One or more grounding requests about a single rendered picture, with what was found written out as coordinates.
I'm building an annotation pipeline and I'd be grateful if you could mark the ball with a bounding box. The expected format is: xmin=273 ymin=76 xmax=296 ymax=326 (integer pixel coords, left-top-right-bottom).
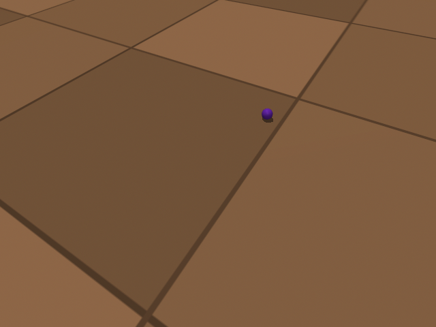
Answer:
xmin=262 ymin=108 xmax=273 ymax=119

